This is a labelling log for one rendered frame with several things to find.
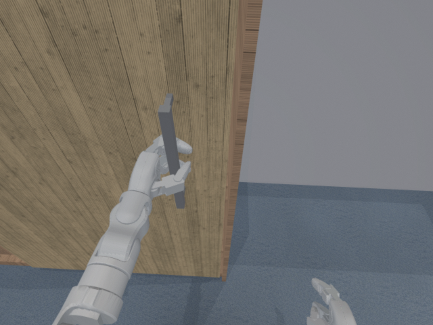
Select handle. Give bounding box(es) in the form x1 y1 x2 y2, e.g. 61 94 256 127
158 93 185 209

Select robot right hand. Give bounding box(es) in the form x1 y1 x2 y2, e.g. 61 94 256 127
306 278 357 325

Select robot left hand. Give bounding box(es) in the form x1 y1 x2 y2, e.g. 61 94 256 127
128 135 193 200

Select robot left forearm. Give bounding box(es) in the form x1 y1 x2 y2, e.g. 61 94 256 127
52 191 152 325

